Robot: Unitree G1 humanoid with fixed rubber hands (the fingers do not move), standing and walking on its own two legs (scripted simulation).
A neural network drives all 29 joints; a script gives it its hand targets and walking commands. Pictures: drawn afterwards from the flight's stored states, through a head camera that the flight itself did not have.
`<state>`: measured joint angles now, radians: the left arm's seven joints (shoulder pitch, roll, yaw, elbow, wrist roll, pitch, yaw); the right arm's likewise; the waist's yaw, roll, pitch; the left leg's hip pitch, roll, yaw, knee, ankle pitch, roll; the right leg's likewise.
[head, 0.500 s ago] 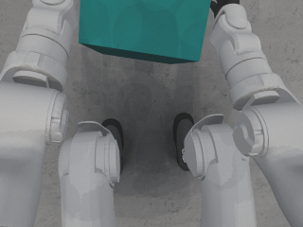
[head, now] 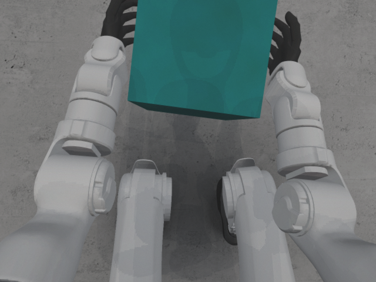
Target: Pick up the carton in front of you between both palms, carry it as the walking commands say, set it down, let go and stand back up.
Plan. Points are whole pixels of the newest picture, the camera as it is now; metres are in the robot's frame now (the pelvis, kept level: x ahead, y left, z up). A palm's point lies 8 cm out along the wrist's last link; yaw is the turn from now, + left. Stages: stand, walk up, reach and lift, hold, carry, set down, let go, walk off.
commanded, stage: reach and lift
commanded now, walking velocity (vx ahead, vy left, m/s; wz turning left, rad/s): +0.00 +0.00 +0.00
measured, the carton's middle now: (196, 65) +0.52 +0.01 -0.17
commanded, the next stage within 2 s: none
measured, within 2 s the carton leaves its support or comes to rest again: neither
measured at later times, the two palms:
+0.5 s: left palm (72, 12) +0.49 +0.16 +0.07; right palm (359, 38) +0.48 -0.14 +0.07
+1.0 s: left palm out of the picture +0.44 +0.16 +0.23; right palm out of the picture +0.44 -0.14 +0.24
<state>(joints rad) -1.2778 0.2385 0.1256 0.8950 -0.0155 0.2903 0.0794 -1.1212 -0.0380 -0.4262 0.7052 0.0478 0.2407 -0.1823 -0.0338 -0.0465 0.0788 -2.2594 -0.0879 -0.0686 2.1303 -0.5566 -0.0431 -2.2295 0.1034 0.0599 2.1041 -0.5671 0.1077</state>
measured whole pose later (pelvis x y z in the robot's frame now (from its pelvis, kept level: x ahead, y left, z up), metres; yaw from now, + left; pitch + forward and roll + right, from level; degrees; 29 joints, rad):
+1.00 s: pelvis +0.06 -0.01 +0.27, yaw +2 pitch +28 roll -1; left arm -0.61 -0.06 0.34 0.67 0.20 0.33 0.04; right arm -0.57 0.12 -0.41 0.61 -0.18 0.30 -0.07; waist -0.02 -0.01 -0.23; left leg -1.25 -0.09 -0.12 1.22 -0.45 -0.03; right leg -1.24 0.10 0.12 1.21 -0.46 0.04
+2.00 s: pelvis +0.09 -0.01 +0.38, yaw +3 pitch -4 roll +0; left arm -0.33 -0.16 0.30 0.40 0.30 0.63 -0.01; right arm -0.34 0.17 -0.33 0.40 -0.31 0.60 0.00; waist 0.00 0.00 0.00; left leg -0.19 -0.05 -0.14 0.47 -0.22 -0.01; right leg -0.18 0.05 0.14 0.47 -0.23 0.01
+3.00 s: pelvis +0.09 -0.01 +0.39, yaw +3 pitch -7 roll +0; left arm -0.29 -0.16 0.24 0.26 0.29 0.77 0.00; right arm -0.30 0.16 -0.26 0.27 -0.29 0.75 0.01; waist 0.00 0.00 0.01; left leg -0.06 -0.04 -0.13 0.38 -0.19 -0.01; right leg -0.06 0.04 0.14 0.38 -0.20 0.01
